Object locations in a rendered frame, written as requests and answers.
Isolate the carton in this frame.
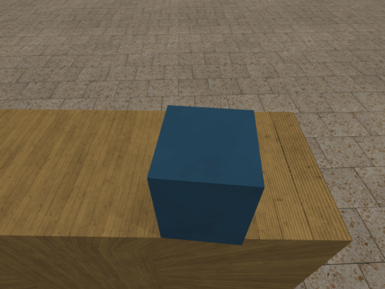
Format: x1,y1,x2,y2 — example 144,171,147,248
147,105,265,245

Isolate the pedestal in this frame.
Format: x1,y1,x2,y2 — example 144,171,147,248
0,109,352,289

